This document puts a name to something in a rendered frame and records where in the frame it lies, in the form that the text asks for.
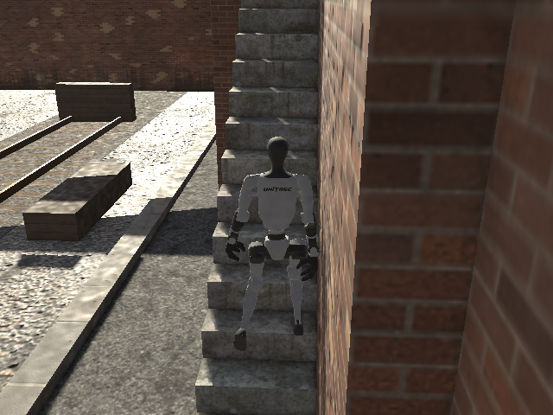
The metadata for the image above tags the right robot forearm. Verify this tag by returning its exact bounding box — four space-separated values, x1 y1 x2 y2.
304 211 319 257

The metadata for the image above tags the left robot upper arm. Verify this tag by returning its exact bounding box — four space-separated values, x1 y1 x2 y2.
236 174 259 222

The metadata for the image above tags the right robot hand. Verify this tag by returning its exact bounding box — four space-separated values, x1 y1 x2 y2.
296 255 318 281

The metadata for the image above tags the left robot foot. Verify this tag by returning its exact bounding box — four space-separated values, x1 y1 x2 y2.
233 328 246 351

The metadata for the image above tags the humanoid robot torso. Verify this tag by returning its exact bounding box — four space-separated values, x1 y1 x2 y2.
257 170 297 260

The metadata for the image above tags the left robot forearm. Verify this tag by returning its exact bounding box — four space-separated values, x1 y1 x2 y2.
227 209 244 245

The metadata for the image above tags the left robot hand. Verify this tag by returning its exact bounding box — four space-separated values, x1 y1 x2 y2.
226 241 245 261

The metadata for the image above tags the right robot upper arm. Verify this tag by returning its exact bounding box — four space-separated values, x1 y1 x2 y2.
296 174 314 224

